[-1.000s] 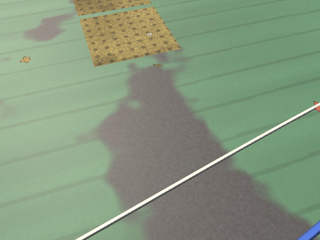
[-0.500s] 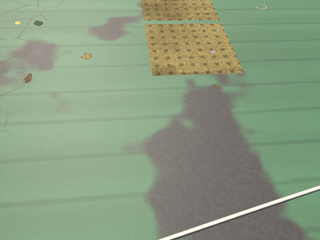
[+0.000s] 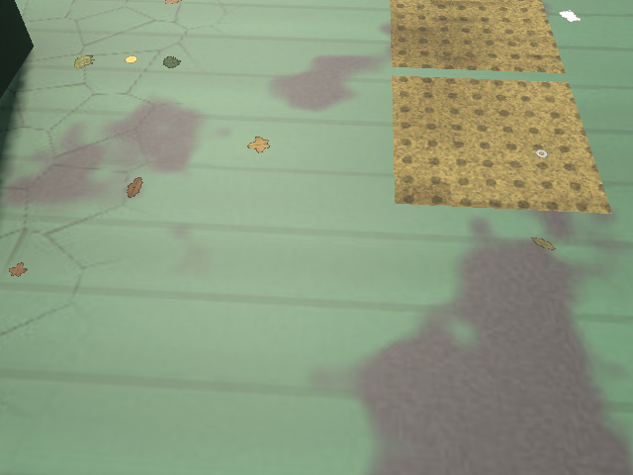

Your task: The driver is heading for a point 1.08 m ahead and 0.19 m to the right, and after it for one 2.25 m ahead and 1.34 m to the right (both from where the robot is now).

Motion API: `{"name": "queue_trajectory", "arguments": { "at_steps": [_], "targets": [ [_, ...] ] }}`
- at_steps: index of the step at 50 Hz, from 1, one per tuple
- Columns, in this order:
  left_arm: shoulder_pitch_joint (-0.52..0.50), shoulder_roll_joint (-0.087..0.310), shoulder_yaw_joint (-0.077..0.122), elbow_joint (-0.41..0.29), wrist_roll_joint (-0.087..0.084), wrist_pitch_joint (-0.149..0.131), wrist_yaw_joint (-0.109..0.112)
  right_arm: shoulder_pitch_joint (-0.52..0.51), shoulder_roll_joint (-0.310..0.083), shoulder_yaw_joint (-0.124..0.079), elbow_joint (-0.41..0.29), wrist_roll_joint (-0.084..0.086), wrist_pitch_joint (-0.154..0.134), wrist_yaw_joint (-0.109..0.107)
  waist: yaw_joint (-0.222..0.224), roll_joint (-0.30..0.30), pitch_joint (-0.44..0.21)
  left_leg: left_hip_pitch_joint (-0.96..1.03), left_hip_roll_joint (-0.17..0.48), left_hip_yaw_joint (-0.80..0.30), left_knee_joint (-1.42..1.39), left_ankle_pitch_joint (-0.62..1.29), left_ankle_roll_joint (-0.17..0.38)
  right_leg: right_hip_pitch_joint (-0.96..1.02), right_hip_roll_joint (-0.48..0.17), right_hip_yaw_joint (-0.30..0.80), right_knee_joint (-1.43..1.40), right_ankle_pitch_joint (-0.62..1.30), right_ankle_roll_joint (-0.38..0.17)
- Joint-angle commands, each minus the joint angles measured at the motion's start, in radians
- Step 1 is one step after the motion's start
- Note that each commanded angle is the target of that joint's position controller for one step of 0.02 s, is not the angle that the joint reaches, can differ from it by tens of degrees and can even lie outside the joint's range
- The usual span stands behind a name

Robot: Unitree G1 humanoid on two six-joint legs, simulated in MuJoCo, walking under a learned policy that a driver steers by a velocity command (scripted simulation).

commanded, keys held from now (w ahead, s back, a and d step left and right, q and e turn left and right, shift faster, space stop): w+e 0.70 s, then no key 0.06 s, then q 0.24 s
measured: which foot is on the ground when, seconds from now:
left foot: up 0.00-0.30, down 0.32-0.84, up 0.86-1.00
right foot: down 0.00-0.32, up 0.34-0.80, down 0.82-1.00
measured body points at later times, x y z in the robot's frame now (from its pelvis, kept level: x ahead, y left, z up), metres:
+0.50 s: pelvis +0.27 +0.04 +0.01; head +0.29 +0.05 +0.46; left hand +0.43 +0.28 -0.11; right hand +0.30 -0.25 -0.09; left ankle +0.31 +0.14 -0.74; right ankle +0.21 -0.10 -0.65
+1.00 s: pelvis +0.45 -0.09 +0.00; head +0.49 -0.12 +0.44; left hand +0.72 +0.05 -0.10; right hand +0.39 -0.37 -0.14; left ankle +0.48 +0.08 -0.65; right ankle +0.49 -0.20 -0.74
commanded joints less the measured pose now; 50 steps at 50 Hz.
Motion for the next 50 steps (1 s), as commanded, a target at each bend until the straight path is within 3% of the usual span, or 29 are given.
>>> {"name": "queue_trajectory", "arguments": {
  "at_steps": [1,5,7,10,13,15,16,17,18,19,20,21,22,24,27,32,35,37,39,40,41,42,43,44,45,46,47,50],
  "targets": [
    [0.002,0.079,0.009,-0.059,0.002,-0.005,-0.001,0.01,-0.073,-0.021,-0.087,-0.016,-0.023,-0.007,-0.037,-0.059,-0.051,-0.191,0.103,-0.027,-0.086,0.056,-0.014,0.154,-0.261,0.378,-0.242,0.049,-0.205],
    [0.072,0.144,0.028,-0.047,-0.014,0.002,0.024,-0.136,-0.046,-0.003,-0.145,-0.026,-0.015,-0.018,-0.003,-0.075,-0.012,-0.148,0.081,0.019,-0.396,0.205,-0.07,0.041,-0.224,0.275,-0.264,0.09,-0.196],
    [0.108,0.157,0.033,-0.043,-0.02,0.01,0.032,-0.219,-0.044,0.002,-0.166,-0.017,-0.019,-0.013,0.026,-0.088,-0.009,-0.082,0.045,0.029,-0.542,0.333,-0.083,0.011,-0.197,0.249,-0.245,0.072,-0.167],
    [0.17,0.155,0.033,-0.032,-0.029,0.025,0.036,-0.295,-0.067,-0.002,-0.194,0.0,-0.024,-0.006,0.053,-0.106,-0.015,-0.02,0.012,0.015,-0.644,0.394,-0.097,0.039,-0.211,0.293,-0.199,0.014,-0.147],
    [0.174,0.157,0.036,-0.041,-0.029,0.039,0.043,-0.303,-0.113,-0.019,-0.213,0.007,-0.035,-0.001,0.028,-0.12,-0.022,0.049,0.007,-0.006,-0.731,0.315,-0.079,0.107,-0.236,0.382,-0.117,-0.06,-0.118],
    [0.15,0.127,0.028,-0.059,-0.022,0.047,0.046,-0.178,-0.146,-0.04,-0.185,0.003,-0.043,-0.005,-0.043,-0.125,-0.068,0.225,0.027,0.0,-0.792,0.252,-0.037,0.086,-0.186,0.384,0.013,-0.044,-0.078],
    [0.125,0.071,0.009,-0.083,-0.011,0.043,0.042,-0.026,-0.199,-0.057,-0.165,-0.01,-0.046,-0.013,-0.115,-0.057,-0.176,0.443,0.165,-0.117,-0.789,0.201,0.023,-0.014,-0.126,0.309,0.254,-0.089,-0.04],
    [0.211,-0.005,-0.012,-0.113,-0.021,0.029,0.042,0.08,-0.282,-0.078,-0.151,-0.024,-0.03,-0.018,-0.1,0.202,-0.295,0.743,0.383,-0.458,-0.838,0.088,0.148,-0.31,0.004,0.152,0.559,-0.361,0.017],
    [0.264,0.056,-0.006,-0.123,-0.043,0.024,0.042,0.105,-0.247,-0.075,-0.134,-0.014,-0.021,-0.009,-0.081,0.313,-0.306,0.754,0.472,-0.715,-0.899,-0.101,0.21,-0.484,-0.054,0.14,0.766,-0.475,0.025],
    [0.206,0.13,0.014,-0.114,-0.046,0.031,0.043,0.056,-0.159,-0.055,-0.151,-0.008,-0.023,-0.007,-0.091,0.173,-0.186,0.648,0.426,-0.606,-0.914,-0.116,0.178,-0.523,-0.102,0.164,0.853,-0.385,0.031],
    [0.147,0.136,0.02,-0.12,-0.036,0.04,0.042,0.006,-0.125,-0.044,-0.157,-0.007,-0.02,-0.004,-0.081,0.087,-0.109,0.534,0.373,-0.437,-0.924,-0.009,0.142,-0.502,-0.134,0.141,0.858,-0.301,0.039],
    [0.118,0.121,0.022,-0.129,-0.026,0.045,0.041,-0.047,-0.107,-0.037,-0.158,-0.011,-0.018,0.0,-0.057,0.054,-0.065,0.441,0.324,-0.334,-0.954,0.088,0.125,-0.469,-0.159,0.132,0.822,-0.238,0.045],
    [0.102,0.107,0.026,-0.138,-0.022,0.052,0.036,-0.075,-0.091,-0.032,-0.153,-0.016,-0.017,0.002,-0.036,0.07,-0.035,0.377,0.29,-0.251,-0.982,0.165,0.113,-0.44,-0.183,0.128,0.789,-0.201,0.048],
    [0.093,0.069,0.022,-0.155,-0.024,0.067,0.026,-0.079,-0.097,-0.038,-0.138,-0.016,-0.023,0.006,-0.021,0.085,-0.022,0.311,0.259,-0.134,-1.026,0.277,0.116,-0.4,-0.199,0.098,0.768,-0.15,0.057],
    [0.042,0.055,0.019,-0.196,-0.019,0.074,0.02,-0.057,-0.131,-0.052,-0.111,-0.013,-0.029,0.004,-0.019,0.047,-0.014,0.32,0.267,-0.032,-1.048,0.418,0.137,-0.441,-0.208,0.101,0.683,-0.064,0.073],
    [-0.105,0.038,0.009,-0.254,-0.017,0.066,-0.008,-0.032,-0.175,-0.06,-0.083,-0.008,-0.015,-0.006,-0.063,0.033,0.012,0.346,0.251,0.121,-1.049,0.446,0.108,-0.401,-0.196,0.042,0.406,0.154,0.061],
    [-0.199,0.038,0.006,-0.301,-0.021,0.066,-0.026,0.015,-0.201,-0.065,-0.061,0.003,-0.001,-0.008,-0.092,0.031,0.044,0.403,0.275,0.161,-1.035,0.431,0.093,-0.395,-0.186,-0.002,0.31,0.14,0.041],
    [-0.231,0.041,0.008,-0.329,-0.015,0.063,-0.035,0.028,-0.207,-0.064,-0.047,0.012,0.016,-0.009,-0.085,0.03,0.061,0.425,0.281,0.187,-0.97,0.606,0.077,-0.35,-0.156,-0.036,0.245,0.067,0.017],
    [-0.177,0.066,0.022,-0.333,-0.003,0.057,-0.039,0.038,-0.233,-0.066,-0.038,0.022,0.03,-0.015,-0.04,0.071,-0.004,0.439,0.277,0.197,-0.836,0.922,0.057,-0.197,-0.087,-0.077,0.205,-0.01,-0.019],
    [-0.058,0.096,0.041,-0.301,0.001,0.053,-0.035,0.031,-0.238,-0.064,-0.033,0.025,0.035,-0.016,0.033,0.069,-0.071,0.424,0.252,0.21,-0.705,0.996,0.036,-0.032,-0.048,-0.082,0.127,0.049,-0.047],
    [0.057,0.144,0.062,-0.266,0.006,0.053,-0.019,0.042,-0.221,-0.054,-0.03,0.023,0.031,-0.016,0.094,0.041,-0.14,0.318,0.207,0.234,-0.533,0.922,-0.001,0.198,-0.053,-0.056,0.064,0.239,-0.076],
    [0.183,0.241,0.076,-0.242,0.032,0.061,0.009,0.048,-0.141,-0.022,-0.07,-0.021,0.017,-0.009,0.116,-0.135,-0.291,0.043,0.12,0.237,-0.184,0.317,-0.053,0.541,-0.31,0.21,0.156,0.748,-0.151],
    [0.153,0.254,0.057,-0.263,0.048,0.062,0.011,0.222,-0.08,0.01,-0.033,-0.003,0.007,0.013,0.039,-0.285,-0.53,-0.181,-0.007,0.059,0.149,-0.383,-0.096,0.785,-0.611,0.582,0.136,0.978,-0.37],
    [0.17,0.185,0.051,-0.262,0.04,0.071,0.005,0.15,-0.205,-0.029,-0.005,0.029,0.009,0.015,0.116,-0.1,-0.548,-0.153,0.019,-0.108,0.174,-0.339,-0.091,0.652,-0.538,0.477,0.099,0.889,-0.323],
    [0.096,0.163,0.039,-0.246,0.026,0.067,0.001,0.046,-0.194,-0.03,-0.049,0.052,0.018,0.013,0.08,-0.11,-0.37,-0.22,0.059,-0.066,0.126,-0.296,-0.088,0.528,-0.479,0.313,0.067,0.786,-0.264],
    [0.022,0.125,0.029,-0.232,0.01,0.059,-0.002,0.018,-0.155,-0.023,-0.048,0.037,0.033,-0.001,0.03,-0.052,-0.251,-0.217,0.101,-0.03,0.028,-0.226,-0.097,0.374,-0.417,0.233,0.016,0.654,-0.211],
    [-0.035,0.086,0.018,-0.23,0.008,0.052,-0.003,0.022,-0.152,-0.03,-0.036,0.02,0.055,-0.016,-0.007,-0.07,-0.19,-0.166,0.124,-0.021,-0.028,-0.172,-0.107,0.25,-0.384,0.176,-0.031,0.571,-0.187],
    [-0.131,0.08,0.02,-0.211,0.043,0.032,-0.004,0.126,-0.105,-0.034,-0.003,0.009,0.109,-0.036,-0.082,-0.114,-0.153,0.025,0.104,0.01,-0.062,-0.039,-0.142,0.013,-0.354,0.042,-0.136,0.518,-0.192]
  ]
}}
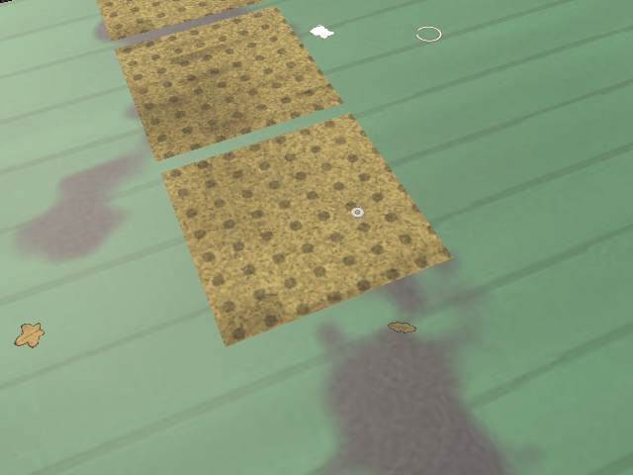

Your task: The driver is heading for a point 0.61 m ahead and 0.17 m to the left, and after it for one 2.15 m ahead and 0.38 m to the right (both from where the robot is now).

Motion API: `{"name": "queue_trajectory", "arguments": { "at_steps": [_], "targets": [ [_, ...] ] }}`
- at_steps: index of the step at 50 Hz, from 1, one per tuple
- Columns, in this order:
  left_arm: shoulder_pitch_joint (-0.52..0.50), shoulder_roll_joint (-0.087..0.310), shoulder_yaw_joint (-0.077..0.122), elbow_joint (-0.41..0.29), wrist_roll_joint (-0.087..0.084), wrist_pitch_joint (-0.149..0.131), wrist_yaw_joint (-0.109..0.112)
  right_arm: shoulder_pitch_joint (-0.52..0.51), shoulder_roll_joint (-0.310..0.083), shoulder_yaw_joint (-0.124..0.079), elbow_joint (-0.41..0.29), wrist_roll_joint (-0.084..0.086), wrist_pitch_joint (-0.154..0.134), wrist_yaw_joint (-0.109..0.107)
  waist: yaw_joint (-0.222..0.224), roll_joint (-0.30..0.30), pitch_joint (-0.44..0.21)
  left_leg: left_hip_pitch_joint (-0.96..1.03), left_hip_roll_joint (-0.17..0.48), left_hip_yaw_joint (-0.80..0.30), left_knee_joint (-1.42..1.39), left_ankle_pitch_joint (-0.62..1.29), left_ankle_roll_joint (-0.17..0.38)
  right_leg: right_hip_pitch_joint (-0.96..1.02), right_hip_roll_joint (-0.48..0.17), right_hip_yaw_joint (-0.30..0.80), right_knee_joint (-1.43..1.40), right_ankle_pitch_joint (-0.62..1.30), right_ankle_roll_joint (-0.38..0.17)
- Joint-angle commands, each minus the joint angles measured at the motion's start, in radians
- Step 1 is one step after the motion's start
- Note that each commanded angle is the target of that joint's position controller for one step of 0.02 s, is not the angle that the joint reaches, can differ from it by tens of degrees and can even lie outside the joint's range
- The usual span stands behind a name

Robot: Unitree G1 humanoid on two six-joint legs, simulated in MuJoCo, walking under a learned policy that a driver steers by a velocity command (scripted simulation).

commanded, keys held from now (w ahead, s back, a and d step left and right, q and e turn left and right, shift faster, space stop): q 0.62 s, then no key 0.04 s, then e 0.28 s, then w+e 0.06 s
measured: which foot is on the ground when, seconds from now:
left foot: up 0.00-0.34, down 0.36-1.00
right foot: down 0.00-0.36, up 0.38-0.80, down 0.82-1.00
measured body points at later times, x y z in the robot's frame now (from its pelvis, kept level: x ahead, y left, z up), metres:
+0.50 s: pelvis +0.05 +0.06 +0.01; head +0.09 +0.10 +0.45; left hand +0.12 +0.38 -0.12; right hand +0.25 -0.18 -0.08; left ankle +0.04 +0.15 -0.73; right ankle +0.07 -0.09 -0.65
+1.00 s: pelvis +0.08 +0.04 +0.00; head +0.10 +0.04 +0.45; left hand +0.11 +0.34 -0.11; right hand +0.31 -0.15 -0.11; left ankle +0.04 +0.15 -0.73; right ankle +0.13 -0.07 -0.73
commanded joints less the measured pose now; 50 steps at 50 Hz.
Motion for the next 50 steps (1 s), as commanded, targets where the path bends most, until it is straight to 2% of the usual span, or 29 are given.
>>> {"name": "queue_trajectory", "arguments": {
  "at_steps": [1,4,6,8,11,14,16,17,18,19,20,21,22,23,24,26,30,33,36,38,40,41,42,43,44,45,47,48,50],
  "targets": [
    [-0.05,0.126,0.039,-0.038,0.015,-0.03,0.01,0.16,-0.059,-0.029,-0.015,-0.008,0.037,-0.026,-0.043,-0.135,-0.167,0.082,0.015,0.0,-0.008,0.097,-0.027,0.055,-0.285,0.116,-0.209,0.51,-0.196],
    [-0.023,0.146,0.049,-0.003,0.004,-0.017,0.043,0.071,-0.066,-0.039,-0.065,-0.014,0.048,-0.032,-0.012,-0.132,-0.144,-0.005,0.035,-0.005,-0.08,0.171,-0.023,0.111,-0.309,0.092,-0.243,0.32,-0.189],
    [-0.017,0.152,0.053,0.012,-0.001,-0.001,0.062,0.023,-0.061,-0.04,-0.093,-0.013,0.054,-0.025,0.006,-0.134,-0.125,-0.033,0.044,0.005,-0.139,0.199,-0.018,0.141,-0.317,0.083,-0.265,0.162,-0.183],
    [-0.017,0.166,0.059,0.023,-0.005,0.014,0.073,-0.017,-0.054,-0.04,-0.119,-0.013,0.059,-0.016,0.021,-0.133,-0.109,-0.038,0.045,0.023,-0.198,0.192,-0.012,0.163,-0.33,0.074,-0.272,0.093,-0.182],
    [-0.01,0.189,0.069,0.036,-0.014,0.035,0.075,-0.055,-0.052,-0.041,-0.153,-0.013,0.063,0.0,0.039,-0.129,-0.107,-0.017,0.032,0.064,-0.285,0.149,0.003,0.209,-0.351,0.055,-0.243,0.091,-0.177],
    [-0.004,0.212,0.079,0.049,-0.028,0.052,0.071,-0.069,-0.054,-0.045,-0.184,-0.01,0.066,0.019,0.041,-0.145,-0.118,0.027,0.007,0.104,-0.389,0.104,0.031,0.265,-0.374,0.045,-0.176,0.174,-0.155],
    [-0.024,0.219,0.083,0.053,-0.048,0.061,0.073,-0.03,-0.05,-0.049,-0.184,-0.009,0.065,0.032,0.007,-0.144,-0.134,0.122,-0.025,0.143,-0.556,0.196,0.069,0.272,-0.36,0.012,-0.088,0.205,-0.102],
    [0.007,0.202,0.081,0.07,-0.055,0.064,0.073,-0.002,-0.068,-0.058,-0.178,-0.013,0.062,0.03,-0.003,-0.12,-0.141,0.203,-0.05,0.139,-0.662,0.306,0.098,0.246,-0.324,-0.021,-0.014,0.159,-0.049],
    [0.048,0.164,0.073,0.083,-0.039,0.064,0.069,0.036,-0.144,-0.082,-0.174,-0.017,0.059,0.018,0.004,0.013,-0.149,0.327,0.011,0.013,-0.744,0.575,0.147,0.141,-0.242,-0.092,0.162,0.035,0.033],
    [0.014,0.101,0.052,0.032,0.012,0.057,0.058,0.064,-0.272,-0.11,-0.193,-0.022,0.06,-0.003,0.029,0.324,-0.147,0.511,0.255,-0.328,-0.724,1.02,0.295,-0.198,-0.086,-0.147,0.477,-0.463,0.135],
    [-0.079,0.133,0.059,0.006,0.004,0.051,0.06,0.089,-0.246,-0.097,-0.21,-0.054,0.038,0.009,-0.039,0.23,-0.213,0.492,0.324,-0.428,-0.751,0.988,0.43,-0.303,-0.021,0.043,0.667,-0.576,0.144],
    [-0.108,0.162,0.069,0.005,-0.023,0.054,0.06,0.064,-0.22,-0.09,-0.214,-0.056,0.018,0.018,-0.035,0.126,-0.205,0.489,0.272,-0.345,-0.76,0.937,0.404,-0.33,-0.037,0.107,0.738,-0.508,0.127],
    [-0.089,0.159,0.071,0.017,-0.033,0.057,0.067,0.005,-0.201,-0.088,-0.221,-0.036,0.007,0.014,0.0,0.086,-0.187,0.477,0.219,-0.279,-0.752,0.871,0.347,-0.349,-0.051,0.13,0.727,-0.415,0.116],
    [-0.073,0.167,0.075,0.034,-0.024,0.061,0.075,-0.042,-0.163,-0.077,-0.233,-0.015,0.008,0.009,0.018,0.055,-0.181,0.46,0.19,-0.248,-0.753,0.823,0.308,-0.347,-0.063,0.145,0.702,-0.357,0.115],
    [-0.063,0.173,0.079,0.036,-0.019,0.063,0.08,-0.074,-0.149,-0.069,-0.243,-0.006,0.013,0.002,0.037,0.069,-0.178,0.421,0.171,-0.227,-0.759,0.823,0.295,-0.31,-0.06,0.147,0.696,-0.308,0.12],
    [-0.042,0.16,0.078,0.039,-0.022,0.062,0.079,-0.075,-0.145,-0.065,-0.255,-0.014,0.018,-0.006,0.048,0.078,-0.198,0.406,0.145,-0.213,-0.766,0.83,0.295,-0.264,-0.036,0.146,0.676,-0.245,0.128],
    [-0.076,0.135,0.068,0.029,-0.027,0.06,0.079,-0.05,-0.166,-0.073,-0.264,-0.011,0.028,-0.021,0.024,0.087,-0.184,0.423,0.13,-0.249,-0.765,0.715,0.29,-0.246,-0.017,0.162,0.482,-0.205,0.15],
    [-0.07,0.135,0.065,0.036,-0.029,0.059,0.07,-0.07,-0.168,-0.073,-0.278,-0.018,0.037,-0.024,0.017,0.108,-0.175,0.368,0.121,-0.268,-0.768,0.594,0.29,-0.169,-0.016,0.16,0.379,-0.194,0.157],
    [-0.044,0.134,0.06,0.05,-0.032,0.058,0.059,-0.09,-0.126,-0.051,-0.274,-0.033,0.039,-0.013,0.009,0.121,-0.178,0.309,0.12,-0.25,-0.755,0.583,0.289,-0.05,-0.037,0.135,0.305,-0.208,0.148],
    [-0.037,0.119,0.052,0.054,-0.03,0.054,0.049,-0.098,-0.08,-0.028,-0.257,-0.041,0.035,-0.005,0.009,0.114,-0.172,0.283,0.116,-0.241,-0.739,0.565,0.279,0.035,-0.051,0.123,0.211,-0.2,0.133],
    [-0.005,0.093,0.04,0.069,-0.024,0.045,0.035,-0.1,-0.048,-0.01,-0.229,-0.038,0.029,0.003,0.044,0.085,-0.145,0.239,0.074,-0.203,-0.725,0.451,0.227,0.176,-0.04,0.1,-0.043,-0.002,0.106],
    [-0.008,0.121,0.041,0.067,-0.011,0.043,0.035,-0.063,-0.047,-0.008,-0.212,-0.048,0.019,0.005,0.029,0.058,-0.141,0.221,0.035,-0.184,-0.712,0.357,0.18,0.232,-0.066,0.146,-0.07,0.105,0.088],
    [-0.018,0.204,0.054,0.046,-0.006,0.042,0.04,-0.025,-0.064,-0.012,-0.209,-0.067,0.01,0.005,-0.018,-0.048,-0.135,0.198,-0.041,-0.121,-0.633,0.227,0.129,0.244,-0.164,0.259,-0.047,0.316,0.046],
    [-0.056,0.23,0.059,0.052,-0.016,0.043,0.04,0.003,-0.057,-0.015,-0.213,-0.071,0.003,0.003,-0.07,-0.176,-0.126,0.231,-0.104,-0.043,-0.63,0.168,0.082,0.163,-0.195,0.304,-0.044,0.269,-0.032],
    [-0.074,0.208,0.058,0.038,-0.025,0.042,0.037,-0.05,-0.09,-0.022,-0.213,-0.067,0.004,-0.007,-0.03,-0.193,-0.102,0.266,-0.103,-0.019,-0.615,0.191,0.057,0.095,-0.192,0.344,-0.079,0.142,-0.059],
    [-0.067,0.197,0.056,0.041,-0.027,0.04,0.037,-0.095,-0.104,-0.031,-0.22,-0.055,0.008,-0.016,-0.01,-0.194,-0.091,0.272,-0.102,-0.003,-0.597,0.211,0.056,0.081,-0.183,0.358,-0.089,0.097,-0.051],
    [-0.05,0.216,0.061,0.037,-0.034,0.034,0.04,-0.107,-0.09,-0.037,-0.229,-0.045,0.023,-0.029,0.002,-0.206,-0.088,0.258,-0.105,0.012,-0.57,0.226,0.063,0.083,-0.177,0.387,-0.079,0.101,-0.052],
    [-0.024,0.21,0.06,0.043,-0.038,0.034,0.045,-0.094,-0.07,-0.036,-0.232,-0.045,0.026,-0.028,0.004,-0.209,-0.117,0.259,-0.117,0.031,-0.566,0.149,0.065,0.097,-0.169,0.4,-0.08,-0.008,-0.059],
    [0.019,0.196,0.06,0.044,-0.047,0.044,0.055,-0.098,-0.038,-0.036,-0.242,-0.037,0.016,-0.018,0.016,-0.193,-0.101,0.223,-0.135,0.059,-0.551,0.0,0.08,0.072,-0.155,0.446,-0.108,-0.375,-0.079]
  ]
}}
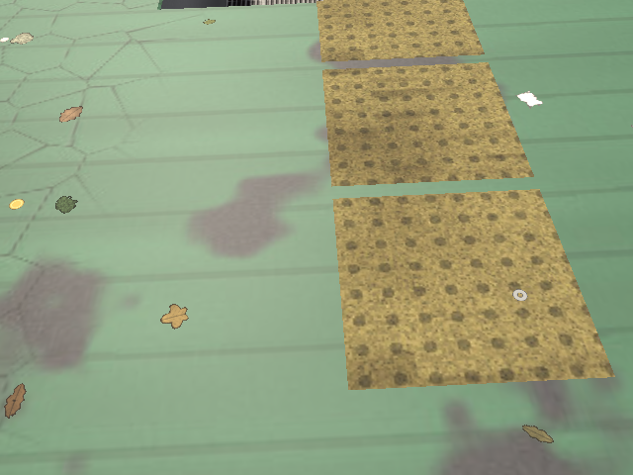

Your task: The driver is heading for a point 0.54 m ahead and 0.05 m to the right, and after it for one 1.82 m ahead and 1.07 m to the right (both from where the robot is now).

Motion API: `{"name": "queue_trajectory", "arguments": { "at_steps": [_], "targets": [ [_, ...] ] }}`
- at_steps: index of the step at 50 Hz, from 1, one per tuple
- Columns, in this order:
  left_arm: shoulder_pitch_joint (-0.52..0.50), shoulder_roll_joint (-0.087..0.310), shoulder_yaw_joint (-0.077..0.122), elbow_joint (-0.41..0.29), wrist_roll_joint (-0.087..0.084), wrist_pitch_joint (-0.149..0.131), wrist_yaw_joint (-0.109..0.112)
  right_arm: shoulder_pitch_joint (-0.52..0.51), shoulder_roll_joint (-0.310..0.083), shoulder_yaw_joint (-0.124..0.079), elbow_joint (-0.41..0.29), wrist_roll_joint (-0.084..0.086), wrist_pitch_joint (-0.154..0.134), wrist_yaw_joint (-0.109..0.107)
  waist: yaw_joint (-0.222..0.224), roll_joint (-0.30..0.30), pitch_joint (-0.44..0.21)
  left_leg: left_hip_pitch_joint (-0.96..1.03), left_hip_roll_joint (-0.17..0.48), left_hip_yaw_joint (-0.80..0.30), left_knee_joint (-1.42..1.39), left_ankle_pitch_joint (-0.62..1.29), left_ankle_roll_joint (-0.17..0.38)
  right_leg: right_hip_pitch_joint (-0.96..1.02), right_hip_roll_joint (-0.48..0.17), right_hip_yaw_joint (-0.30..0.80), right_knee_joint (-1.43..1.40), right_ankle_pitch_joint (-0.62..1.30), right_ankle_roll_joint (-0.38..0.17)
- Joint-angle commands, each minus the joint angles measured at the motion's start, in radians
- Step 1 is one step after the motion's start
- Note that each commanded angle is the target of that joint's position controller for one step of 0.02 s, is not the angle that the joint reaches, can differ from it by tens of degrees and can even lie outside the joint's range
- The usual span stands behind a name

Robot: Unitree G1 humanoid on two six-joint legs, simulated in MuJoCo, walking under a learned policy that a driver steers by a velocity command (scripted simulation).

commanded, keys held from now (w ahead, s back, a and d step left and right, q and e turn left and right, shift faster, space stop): w+e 0.04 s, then e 0.34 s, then q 0.32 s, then w+q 0.30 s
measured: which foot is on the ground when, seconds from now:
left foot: down 0.00-0.40, up 0.42-0.96, down 0.98-1.00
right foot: down 0.00-0.08, up 0.10-0.38, down 0.40-0.98, up 1.00-1.00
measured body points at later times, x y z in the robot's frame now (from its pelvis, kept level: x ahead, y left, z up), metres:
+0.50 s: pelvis +0.05 -0.06 -0.01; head +0.09 -0.09 +0.44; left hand +0.31 +0.14 -0.08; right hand +0.09 -0.37 -0.12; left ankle +0.01 +0.10 -0.66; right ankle +0.07 -0.16 -0.73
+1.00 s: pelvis +0.11 -0.03 +0.00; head +0.14 -0.01 +0.45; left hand +0.23 +0.26 -0.12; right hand +0.24 -0.32 -0.09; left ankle +0.09 +0.07 -0.74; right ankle +0.07 -0.16 -0.72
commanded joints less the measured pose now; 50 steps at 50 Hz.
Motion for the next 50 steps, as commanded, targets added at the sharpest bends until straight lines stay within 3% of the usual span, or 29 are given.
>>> {"name": "queue_trajectory", "arguments": {
  "at_steps": [1,2,3,4,5,6,7,8,9,10,13,17,19,20,21,22,23,24,25,27,29,33,36,38,41,46,48,49,50],
  "targets": [
    [-0.02,0.166,0.04,-0.077,-0.011,-0.008,0.015,-0.002,-0.078,-0.041,-0.082,0.015,-0.028,0.004,-0.021,-0.167,-0.029,-0.014,-0.01,0.036,0.008,-0.167,0.022,-0.044,-0.153,0.3,-0.228,-0.378,-0.16],
    [-0.032,0.165,0.04,-0.089,-0.012,-0.009,0.017,0.012,-0.075,-0.043,-0.081,0.021,-0.043,0.009,-0.033,-0.16,0.0,0.005,0.005,0.019,-0.022,-0.179,0.036,-0.094,-0.141,0.31,-0.226,-0.444,-0.157],
    [-0.081,0.156,0.038,-0.114,-0.012,-0.009,0.021,0.027,-0.085,-0.048,-0.08,0.021,-0.057,0.01,-0.055,-0.133,0.033,0.048,0.033,-0.015,-0.074,-0.151,0.052,-0.16,-0.107,0.278,-0.181,-0.368,-0.137],
    [-0.13,0.133,0.032,-0.144,-0.011,-0.011,0.025,0.065,-0.115,-0.059,-0.074,0.016,-0.068,0.007,-0.075,-0.061,0.034,0.121,0.096,-0.094,-0.141,-0.135,0.08,-0.238,-0.049,0.198,-0.06,-0.24,-0.097],
    [-0.145,0.099,0.026,-0.169,-0.012,-0.014,0.025,0.122,-0.165,-0.072,-0.06,0.008,-0.072,0.005,-0.074,0.073,0.011,0.203,0.216,-0.253,-0.226,-0.071,0.137,-0.328,0.033,0.068,0.14,-0.163,-0.05],
    [-0.143,0.105,0.026,-0.202,-0.003,-0.018,0.017,0.136,-0.211,-0.082,-0.056,-0.002,-0.071,0.008,-0.053,0.22,0.018,0.221,0.416,-0.457,-0.281,0.177,0.245,-0.425,0.035,-0.01,0.303,-0.262,-0.026],
    [-0.135,0.141,0.04,-0.204,0.005,-0.017,0.01,0.139,-0.181,-0.074,-0.067,-0.003,-0.075,0.002,-0.053,0.167,0.009,0.24,0.483,-0.482,-0.249,0.443,0.306,-0.473,-0.021,0.023,0.489,-0.341,-0.002],
    [-0.094,0.151,0.05,-0.188,-0.002,-0.011,0.002,0.12,-0.164,-0.069,-0.076,0.005,-0.073,-0.004,-0.033,0.088,-0.023,0.266,0.464,-0.395,-0.209,0.597,0.294,-0.475,-0.037,0.032,0.576,-0.322,0.015],
    [-0.071,0.133,0.049,-0.181,-0.012,-0.001,-0.001,0.086,-0.169,-0.072,-0.084,0.015,-0.065,-0.007,-0.017,0.062,-0.037,0.277,0.418,-0.29,-0.2,0.634,0.25,-0.473,-0.059,0.017,0.566,-0.276,0.03],
    [-0.09,0.112,0.042,-0.186,-0.018,0.007,-0.007,0.065,-0.18,-0.076,-0.084,0.024,-0.055,-0.01,-0.025,0.067,-0.023,0.264,0.383,-0.207,-0.211,0.644,0.217,-0.468,-0.072,-0.008,0.52,-0.22,0.042],
    [-0.125,0.065,0.024,-0.217,-0.022,0.025,-0.032,0.055,-0.205,-0.085,-0.08,0.023,-0.026,-0.018,-0.041,0.11,-0.041,0.179,0.297,-0.018,-0.223,0.608,0.171,-0.308,-0.062,-0.092,0.348,-0.079,0.058],
    [-0.11,0.108,0.043,-0.246,-0.017,0.035,-0.055,0.056,-0.229,-0.093,-0.072,0.046,-0.018,-0.012,-0.034,0.148,-0.087,0.16,0.313,0.057,-0.147,0.557,0.132,-0.125,-0.019,-0.16,0.115,0.014,0.015],
    [0.004,0.146,0.072,-0.217,-0.009,0.037,-0.048,0.054,-0.201,-0.085,-0.068,0.058,-0.03,-0.005,0.024,0.106,-0.136,0.09,0.265,0.132,0.043,0.563,0.071,0.093,0.038,-0.181,-0.066,0.158,-0.039],
    [0.073,0.205,0.091,-0.214,-0.004,0.032,-0.031,0.109,-0.16,-0.07,-0.059,0.036,-0.04,0.003,0.047,-0.025,-0.181,-0.091,0.204,0.179,0.248,0.36,-0.005,0.314,-0.042,-0.034,-0.119,0.424,-0.092],
    [0.075,0.309,0.096,-0.253,0.019,0.024,-0.007,0.121,-0.06,-0.028,-0.106,-0.03,-0.044,0.012,-0.002,-0.324,-0.244,-0.372,0.093,0.156,0.584,-0.414,-0.082,0.478,-0.368,0.379,-0.088,0.901,-0.265],
    [0.088,0.232,0.066,-0.253,0.042,0.006,-0.017,0.099,-0.136,-0.043,-0.087,0.01,-0.042,0.014,0.061,-0.213,-0.371,-0.361,0.079,-0.026,0.691,-0.396,-0.091,0.395,-0.456,0.475,-0.166,0.74,-0.396],
    [0.036,0.17,0.043,-0.24,0.042,-0.011,-0.025,0.057,-0.172,-0.052,-0.074,0.046,-0.028,0.012,0.043,-0.136,-0.264,-0.365,0.12,-0.029,0.695,-0.331,-0.084,0.306,-0.4,0.351,-0.183,0.625,-0.36],
    [-0.014,0.113,0.026,-0.22,0.025,-0.02,-0.026,0.052,-0.164,-0.049,-0.062,0.04,-0.016,0.005,0.016,-0.111,-0.192,-0.356,0.142,-0.027,0.62,-0.273,-0.08,0.238,-0.33,0.26,-0.194,0.503,-0.297],
    [-0.056,0.085,0.013,-0.213,0.02,-0.023,-0.024,0.053,-0.157,-0.049,-0.041,0.028,-0.004,-0.006,-0.001,-0.09,-0.161,-0.31,0.162,-0.038,0.555,-0.218,-0.083,0.176,-0.291,0.204,-0.205,0.435,-0.253],
    [-0.106,0.091,0.011,-0.194,0.039,-0.028,-0.018,0.102,-0.147,-0.048,-0.012,0.024,0.012,-0.009,-0.042,-0.119,-0.135,-0.153,0.144,-0.02,0.482,-0.111,-0.093,0.036,-0.24,0.092,-0.24,0.46,-0.228],
    [-0.122,0.087,0.012,-0.179,0.047,-0.034,-0.007,0.11,-0.12,-0.037,0.001,0.031,0.014,-0.007,-0.042,-0.121,-0.129,-0.096,0.135,-0.016,0.364,-0.073,-0.097,0.031,-0.226,0.033,-0.255,0.434,-0.224],
    [-0.084,0.149,0.036,-0.151,0.034,-0.014,0.019,0.035,-0.143,-0.038,-0.03,0.035,0.021,-0.009,0.005,-0.119,-0.086,-0.152,0.126,0.004,0.302,-0.098,-0.093,0.099,-0.287,0.069,-0.281,0.304,-0.265],
    [-0.048,0.155,0.044,-0.136,0.025,0.0,0.028,0.007,-0.138,-0.039,-0.048,0.038,0.027,-0.006,0.029,-0.107,-0.064,-0.235,0.136,0.008,0.331,-0.12,-0.086,0.154,-0.331,0.104,-0.324,0.124,-0.283],
    [-0.018,0.169,0.053,-0.125,0.012,-0.003,0.029,-0.015,-0.128,-0.037,-0.06,0.041,0.024,0.002,0.043,-0.118,-0.046,-0.293,0.142,0.02,0.336,-0.131,-0.068,0.186,-0.353,0.141,-0.381,-0.109,-0.277],
    [-0.007,0.175,0.06,-0.118,0.005,-0.019,0.025,-0.034,-0.113,-0.033,-0.067,0.043,0.006,0.022,0.04,-0.099,-0.035,-0.299,0.147,0.035,0.269,-0.135,-0.031,0.225,-0.358,0.117,-0.413,-0.182,-0.252],
    [-0.047,0.207,0.073,-0.115,-0.019,-0.027,-0.004,0.051,-0.106,-0.036,-0.022,0.052,-0.013,0.057,-0.023,-0.096,-0.049,-0.032,0.093,0.139,-0.007,-0.016,0.039,0.13,-0.306,-0.055,-0.365,-0.145,-0.192],
    [-0.059,0.169,0.063,-0.111,-0.023,-0.028,-0.011,0.186,-0.133,-0.053,0.041,0.052,-0.011,0.054,-0.079,-0.06,-0.067,0.187,0.043,0.162,-0.113,0.024,0.077,-0.001,-0.246,-0.153,-0.206,-0.178,-0.131],
    [-0.101,0.1,0.041,-0.13,-0.005,-0.036,-0.018,0.304,-0.196,-0.078,0.07,0.057,-0.012,0.042,-0.12,0.07,-0.087,0.346,0.153,-0.031,-0.184,-0.055,0.141,-0.166,-0.168,-0.256,0.082,-0.135,-0.066],
    [-0.175,0.061,0.027,-0.21,0.02,-0.055,-0.021,0.352,-0.348,-0.109,0.041,0.046,-0.027,0.039,-0.126,0.279,-0.049,0.465,0.395,-0.568,-0.307,-0.181,0.315,-0.547,-0.005,-0.248,0.429,-0.3,0.011]
  ]
}}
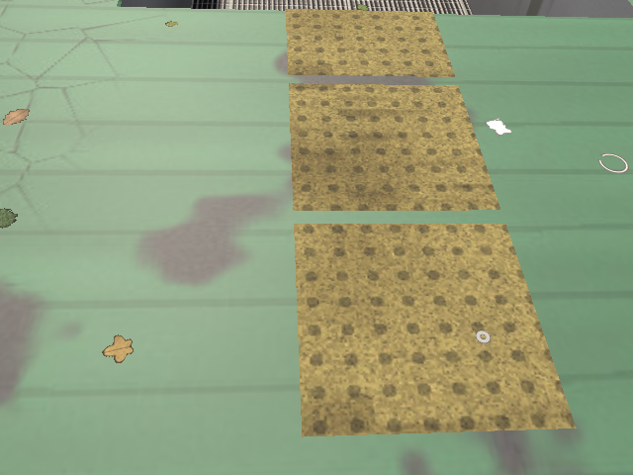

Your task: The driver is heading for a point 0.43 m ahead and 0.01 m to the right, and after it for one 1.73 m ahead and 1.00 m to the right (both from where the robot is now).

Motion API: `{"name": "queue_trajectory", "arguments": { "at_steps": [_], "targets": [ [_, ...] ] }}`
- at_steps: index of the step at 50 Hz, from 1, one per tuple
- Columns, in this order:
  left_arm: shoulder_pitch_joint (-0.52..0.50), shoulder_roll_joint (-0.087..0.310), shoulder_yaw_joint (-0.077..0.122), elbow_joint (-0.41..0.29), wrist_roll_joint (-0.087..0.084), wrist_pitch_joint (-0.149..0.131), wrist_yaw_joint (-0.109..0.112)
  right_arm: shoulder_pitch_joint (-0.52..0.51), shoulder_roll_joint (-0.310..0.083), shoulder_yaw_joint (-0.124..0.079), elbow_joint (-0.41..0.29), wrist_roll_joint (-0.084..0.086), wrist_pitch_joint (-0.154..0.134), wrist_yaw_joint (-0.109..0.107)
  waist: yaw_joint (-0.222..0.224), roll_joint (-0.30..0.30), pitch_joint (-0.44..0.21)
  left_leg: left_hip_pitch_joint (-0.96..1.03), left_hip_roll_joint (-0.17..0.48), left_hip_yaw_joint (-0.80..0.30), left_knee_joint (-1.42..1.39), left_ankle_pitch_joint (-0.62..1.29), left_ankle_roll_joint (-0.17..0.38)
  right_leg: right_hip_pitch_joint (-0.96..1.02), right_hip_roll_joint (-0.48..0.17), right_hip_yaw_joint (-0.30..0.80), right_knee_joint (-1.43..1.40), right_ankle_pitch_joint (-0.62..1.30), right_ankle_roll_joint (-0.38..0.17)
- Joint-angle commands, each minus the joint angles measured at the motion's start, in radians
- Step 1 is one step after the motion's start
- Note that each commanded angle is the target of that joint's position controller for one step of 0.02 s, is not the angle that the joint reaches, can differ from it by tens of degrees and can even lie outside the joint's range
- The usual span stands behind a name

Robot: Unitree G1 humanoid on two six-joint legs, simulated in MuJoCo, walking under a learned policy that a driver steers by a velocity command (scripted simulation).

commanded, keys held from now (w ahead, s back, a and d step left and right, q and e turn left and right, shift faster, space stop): w+q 0.20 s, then w+e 0.18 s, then e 0.62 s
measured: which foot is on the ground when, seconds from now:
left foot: down 0.00-0.42, up 0.44-0.88, down 0.90-1.00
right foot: up 0.00-0.40, down 0.42-0.90, up 0.92-1.00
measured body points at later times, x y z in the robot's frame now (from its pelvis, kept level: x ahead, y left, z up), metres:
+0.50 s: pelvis +0.25 +0.00 -0.01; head +0.30 +0.00 +0.44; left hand +0.41 +0.28 -0.10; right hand +0.34 -0.28 -0.13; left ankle +0.04 +0.11 -0.63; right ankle +0.36 -0.07 -0.73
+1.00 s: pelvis +0.39 +0.04 +0.00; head +0.43 +0.05 +0.45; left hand +0.59 +0.31 -0.10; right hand +0.52 -0.25 -0.07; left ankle +0.46 +0.15 -0.73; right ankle +0.33 -0.07 -0.67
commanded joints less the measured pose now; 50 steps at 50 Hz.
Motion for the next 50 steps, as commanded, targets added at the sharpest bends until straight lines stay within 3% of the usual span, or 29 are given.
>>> {"name": "queue_trajectory", "arguments": {
  "at_steps": [1,2,3,5,7,11,13,16,18,19,20,21,22,23,24,26,27,29,32,36,40,43,44,45,46,47,48,49,50],
  "targets": [
    [-0.242,0.042,-0.008,-0.184,0.0,-0.07,-0.02,0.251,-0.249,-0.068,-0.015,-0.016,-0.039,-0.002,-0.137,0.219,-0.016,0.441,0.369,-0.783,-0.37,-0.275,0.332,-0.703,0.078,0.206,0.527,-0.237,0.011],
    [-0.211,0.082,0.0,-0.175,-0.024,-0.087,-0.035,0.185,-0.19,-0.049,-0.034,-0.017,-0.057,-0.003,-0.091,0.204,0.04,0.421,0.336,-0.688,-0.373,-0.227,0.294,-0.737,0.032,0.239,0.533,-0.123,-0.006],
    [-0.178,0.098,0.004,-0.149,-0.012,-0.096,-0.04,0.15,-0.15,-0.037,-0.046,-0.011,-0.065,-0.005,-0.067,0.163,0.059,0.394,0.287,-0.575,-0.354,-0.115,0.25,-0.713,0.006,0.231,0.504,-0.023,-0.009],
    [-0.178,0.102,0.008,-0.132,0.027,-0.104,-0.038,0.117,-0.13,-0.024,-0.061,-0.009,-0.059,-0.014,-0.043,0.124,0.058,0.329,0.219,-0.441,-0.354,0.118,0.196,-0.618,-0.004,0.223,0.388,0.105,0.011],
    [-0.2,0.059,-0.005,-0.135,0.025,-0.103,-0.04,0.133,-0.149,-0.029,-0.068,-0.014,-0.057,-0.028,-0.043,0.107,0.045,0.283,0.177,-0.358,-0.357,0.278,0.178,-0.543,0.028,0.195,0.285,0.214,0.041],
    [-0.297,0.0,-0.033,-0.154,0.01,-0.101,-0.047,0.171,-0.167,-0.037,-0.057,-0.012,-0.053,-0.048,-0.079,0.143,0.066,0.158,0.116,-0.251,-0.359,0.287,0.133,-0.372,0.083,0.164,0.008,0.407,0.059],
    [-0.331,0.002,-0.038,-0.16,0.001,-0.101,-0.056,0.213,-0.161,-0.036,-0.034,-0.01,-0.058,-0.046,-0.105,0.16,0.081,0.159,0.139,-0.248,-0.371,0.271,0.126,-0.329,0.079,0.161,-0.041,0.46,0.045],
    [-0.333,0.028,-0.033,-0.166,-0.007,-0.102,-0.065,0.219,-0.162,-0.039,-0.013,-0.007,-0.06,-0.042,-0.093,0.171,0.103,0.258,0.192,-0.241,-0.344,0.338,0.106,-0.354,0.058,0.173,-0.092,0.427,-0.009],
    [-0.283,0.054,-0.022,-0.153,-0.004,-0.101,-0.065,0.207,-0.174,-0.043,-0.01,-0.011,-0.054,-0.043,-0.063,0.181,0.065,0.326,0.201,-0.209,-0.265,0.589,0.086,-0.296,0.08,0.144,-0.094,0.352,-0.052],
    [-0.213,0.076,-0.01,-0.135,-0.001,-0.097,-0.059,0.199,-0.182,-0.044,-0.01,-0.015,-0.049,-0.044,-0.026,0.188,0.005,0.349,0.187,-0.181,-0.168,0.799,0.074,-0.202,0.114,0.113,-0.086,0.318,-0.078],
    [-0.076,0.104,0.007,-0.096,0.006,-0.092,-0.052,0.186,-0.171,-0.038,-0.013,-0.021,-0.04,-0.047,0.049,0.167,-0.082,0.325,0.137,-0.132,0.023,0.971,0.044,-0.022,0.148,0.087,-0.105,0.344,-0.111],
    [0.077,0.136,0.013,-0.068,0.017,-0.088,-0.047,0.194,-0.142,-0.023,-0.03,-0.036,-0.038,-0.053,0.108,0.1,-0.206,0.14,0.101,-0.12,0.281,0.809,0.003,0.274,0.04,0.222,-0.053,0.477,-0.162],
    [0.156,0.242,0.031,-0.056,0.037,-0.089,-0.048,0.316,-0.035,0.006,-0.063,-0.042,-0.053,-0.045,0.028,-0.223,-0.365,-0.254,-0.101,-0.102,0.746,0.079,-0.096,0.636,-0.243,0.762,-0.106,0.517,-0.368],
    [0.137,0.166,0.015,-0.053,0.008,-0.086,-0.055,0.32,-0.101,0.003,-0.042,-0.036,-0.073,-0.038,0.044,-0.22,-0.447,-0.34,-0.124,-0.212,0.881,-0.252,-0.104,0.669,-0.285,0.979,-0.248,0.532,-0.402],
    [0.053,0.127,0.005,-0.071,-0.001,-0.079,-0.047,0.202,-0.15,-0.01,-0.066,-0.008,-0.082,-0.029,0.047,-0.13,-0.279,-0.406,-0.06,-0.214,0.895,-0.206,-0.102,0.532,-0.25,0.795,-0.241,0.54,-0.35],
    [-0.033,0.087,-0.009,-0.089,0.0,-0.065,-0.035,0.062,-0.154,-0.01,-0.098,-0.033,-0.093,-0.036,0.019,0.045,-0.103,-0.377,0.011,-0.161,0.776,-0.118,-0.103,0.244,-0.159,0.572,-0.25,0.741,-0.288],
    [-0.041,0.084,-0.012,-0.093,0.008,-0.063,-0.029,0.051,-0.154,-0.015,-0.111,-0.043,-0.087,-0.041,-0.008,0.041,-0.081,-0.326,0.03,-0.159,0.724,-0.092,-0.104,0.149,-0.129,0.521,-0.273,0.803,-0.28],
    [-0.05,0.094,-0.008,-0.09,0.017,-0.061,-0.02,0.089,-0.112,-0.004,-0.116,-0.046,-0.067,-0.049,-0.045,-0.016,-0.085,-0.269,0.03,-0.151,0.638,-0.072,-0.122,0.057,-0.102,0.478,-0.3,0.873,-0.289],
    [-0.053,0.129,0.003,-0.081,0.012,-0.049,-0.005,0.076,-0.081,0.006,-0.126,-0.05,-0.044,-0.065,-0.057,-0.031,-0.103,-0.247,0.006,-0.127,0.475,-0.02,-0.151,-0.008,-0.08,0.435,-0.296,0.915,-0.285],
    [-0.037,0.136,0.009,-0.075,-0.011,-0.007,0.019,-0.02,-0.073,0.008,-0.149,-0.044,-0.028,-0.066,-0.026,-0.051,-0.123,-0.206,-0.027,-0.14,0.298,0.152,-0.169,-0.029,-0.035,0.448,-0.27,0.664,-0.222],
    [-0.023,0.134,0.011,-0.083,-0.009,0.026,0.03,-0.106,-0.083,0.003,-0.178,-0.031,-0.034,-0.051,0.006,-0.086,-0.097,-0.182,-0.064,-0.16,0.134,0.12,-0.163,0.007,-0.031,0.552,-0.224,0.452,-0.201],
    [-0.06,0.115,0.005,-0.106,-0.015,0.039,0.033,-0.058,-0.097,-0.012,-0.169,-0.026,-0.055,-0.042,-0.034,-0.116,-0.09,-0.076,-0.071,-0.16,-0.101,0.172,-0.128,0.052,-0.01,0.628,-0.133,0.445,-0.157],
    [-0.058,0.088,-0.003,-0.116,-0.015,0.041,0.035,-0.03,-0.118,-0.02,-0.161,-0.032,-0.063,-0.043,-0.041,-0.104,-0.096,0.025,-0.012,-0.18,-0.199,0.298,-0.098,0.017,0.029,0.618,-0.078,0.368,-0.117],
    [-0.001,0.028,-0.021,-0.123,0.005,0.04,0.033,-0.018,-0.184,-0.033,-0.175,-0.049,-0.059,-0.053,-0.007,0.062,-0.16,0.178,0.209,-0.347,-0.177,0.52,-0.012,-0.08,0.105,0.512,0.115,0.065,-0.06],
    [0.044,0.037,-0.019,-0.147,0.001,0.033,0.033,-0.019,-0.213,-0.042,-0.164,-0.086,-0.043,-0.048,0.032,0.311,-0.132,0.239,0.373,-0.589,-0.186,0.73,0.169,-0.309,0.234,0.352,0.286,-0.312,-0.002],
    [0.084,0.12,0.002,-0.126,0.012,0.029,0.03,-0.009,-0.161,-0.034,-0.172,-0.071,-0.04,-0.046,0.017,0.269,-0.154,0.234,0.412,-0.631,-0.185,0.716,0.229,-0.348,0.162,0.342,0.501,-0.313,0.043],
    [0.066,0.162,0.021,-0.108,-0.002,0.037,0.028,-0.03,-0.112,-0.02,-0.18,-0.061,-0.039,-0.048,0.007,0.188,-0.129,0.204,0.352,-0.504,-0.165,0.676,0.201,-0.359,0.139,0.336,0.594,-0.242,0.067],
    [0.061,0.152,0.025,-0.094,-0.009,0.054,0.033,-0.064,-0.096,-0.016,-0.184,-0.054,-0.033,-0.048,0.015,0.133,-0.104,0.173,0.283,-0.398,-0.159,0.612,0.157,-0.36,0.122,0.321,0.627,-0.183,0.09],
    [0.046,0.137,0.024,-0.101,-0.008,0.068,0.036,-0.087,-0.095,-0.016,-0.182,-0.045,-0.028,-0.05,0.014,0.134,-0.083,0.147,0.256,-0.345,-0.164,0.572,0.138,-0.37,0.108,0.311,0.64,-0.131,0.105]
  ]
}}
Keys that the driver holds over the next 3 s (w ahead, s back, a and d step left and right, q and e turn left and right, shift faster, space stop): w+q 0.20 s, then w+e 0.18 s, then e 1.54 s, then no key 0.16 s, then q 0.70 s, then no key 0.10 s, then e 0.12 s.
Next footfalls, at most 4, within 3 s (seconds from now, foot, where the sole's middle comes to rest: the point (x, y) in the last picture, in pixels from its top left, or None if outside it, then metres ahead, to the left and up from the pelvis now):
0.42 right None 0.40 -0.07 -0.77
0.90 left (248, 467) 0.50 0.14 -0.77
1.30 right None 0.39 -0.10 -0.77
1.80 left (281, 464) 0.51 0.07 -0.77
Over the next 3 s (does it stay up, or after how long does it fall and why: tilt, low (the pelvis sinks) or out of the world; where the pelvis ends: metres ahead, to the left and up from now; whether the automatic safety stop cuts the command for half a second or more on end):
stays up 0.40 0.04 0.01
